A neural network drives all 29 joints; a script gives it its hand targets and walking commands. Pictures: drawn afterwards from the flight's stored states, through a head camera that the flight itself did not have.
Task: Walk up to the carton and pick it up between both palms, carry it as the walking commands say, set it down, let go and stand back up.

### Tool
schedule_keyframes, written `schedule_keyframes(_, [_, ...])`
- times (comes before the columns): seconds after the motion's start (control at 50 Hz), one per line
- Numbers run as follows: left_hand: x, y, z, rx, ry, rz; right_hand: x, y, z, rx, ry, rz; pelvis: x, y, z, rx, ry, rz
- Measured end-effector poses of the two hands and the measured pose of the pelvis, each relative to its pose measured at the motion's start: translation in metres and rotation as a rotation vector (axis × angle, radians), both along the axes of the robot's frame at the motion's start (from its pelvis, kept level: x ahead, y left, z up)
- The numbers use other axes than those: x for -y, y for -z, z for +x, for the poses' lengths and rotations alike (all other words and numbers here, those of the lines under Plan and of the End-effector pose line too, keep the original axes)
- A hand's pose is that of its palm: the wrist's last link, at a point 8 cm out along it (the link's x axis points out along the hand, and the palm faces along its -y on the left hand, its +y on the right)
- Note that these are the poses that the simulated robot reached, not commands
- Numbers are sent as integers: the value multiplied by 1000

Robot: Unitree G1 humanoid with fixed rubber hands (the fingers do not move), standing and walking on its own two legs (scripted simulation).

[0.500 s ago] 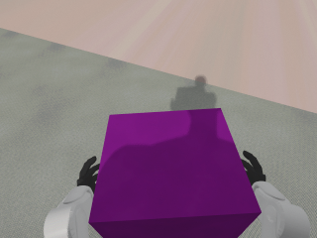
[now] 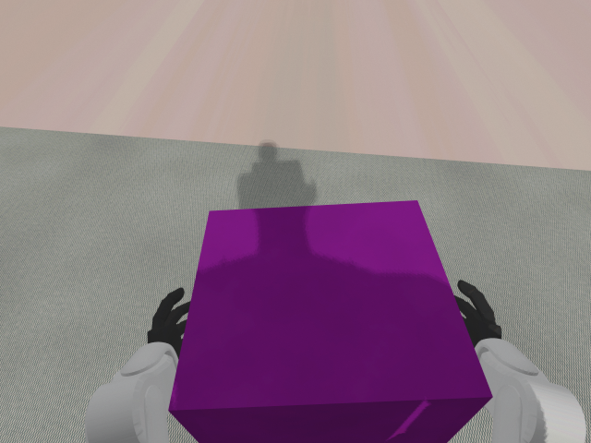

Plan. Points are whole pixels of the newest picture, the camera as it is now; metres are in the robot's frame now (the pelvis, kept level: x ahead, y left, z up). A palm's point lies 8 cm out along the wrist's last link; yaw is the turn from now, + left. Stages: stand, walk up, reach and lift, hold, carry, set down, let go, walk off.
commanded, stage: carry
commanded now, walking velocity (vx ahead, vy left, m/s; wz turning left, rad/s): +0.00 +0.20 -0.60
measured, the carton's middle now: (319, 340) +0.26 -0.02 +0.02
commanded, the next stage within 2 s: none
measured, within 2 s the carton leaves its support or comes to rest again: neither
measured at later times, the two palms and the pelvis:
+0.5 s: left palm (159, 337) +0.25 +0.18 +0.07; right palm (478, 434) +0.13 -0.17 +0.07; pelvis -0.02 +0.09 +0.00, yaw -18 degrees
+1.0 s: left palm (169, 309) +0.29 +0.18 +0.06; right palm out of the picture +0.07 -0.11 +0.07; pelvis +0.01 +0.17 +0.00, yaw -37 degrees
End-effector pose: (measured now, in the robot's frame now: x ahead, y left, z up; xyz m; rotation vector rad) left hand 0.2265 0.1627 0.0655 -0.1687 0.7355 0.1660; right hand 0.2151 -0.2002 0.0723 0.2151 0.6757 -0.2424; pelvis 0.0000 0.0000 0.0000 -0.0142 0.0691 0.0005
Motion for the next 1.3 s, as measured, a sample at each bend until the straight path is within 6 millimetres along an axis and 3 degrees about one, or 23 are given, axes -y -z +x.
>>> schedule_keyframes(0.22, [-40,-2,1,20,96,-9,-42,-11,-29,22,103,1,-47,-4,-14,2,172,6])
schedule_keyframes(0.34, [-26,-11,12,63,189,9,-34,-9,-54,64,189,8,-59,3,-18,1,249,26])
schedule_keyframes(0.46, [-13,-2,17,-1,283,15,-30,1,-83,-3,270,1,-79,-1,-19,-10,298,1])
schedule_keyframes(0.7, [-38,-4,42,11,416,1,-71,-12,-97,14,417,3,-129,-7,-10,-16,480,12])
schedule_keyframes(0.78, [-29,-8,50,29,467,-11,-72,-14,-109,32,470,-9,-137,-5,-7,-13,527,15])
schedule_keyframes(0.9, [-9,-2,57,20,554,-7,-70,-2,-134,16,544,-22,-151,2,-1,-11,582,-5])
schedule_keyframes(0.98, [-11,4,59,-15,600,-10,-82,0,-145,-12,610,-2,-168,-2,5,-6,630,-4])
schedule_keyframes(1.08, [-22,7,75,5,651,-35,-104,-6,-143,18,676,-9,-191,1,17,1,700,17])
schedule_keyframes(1.16, [-26,-3,86,25,713,-20,-119,-14,-146,30,720,-12,-204,-5,25,2,783,4])
schedule_keyframes(1.3, [-3,-14,92,68,833,-7,-127,-13,-170,59,815,-27,-216,0,33,3,876,27])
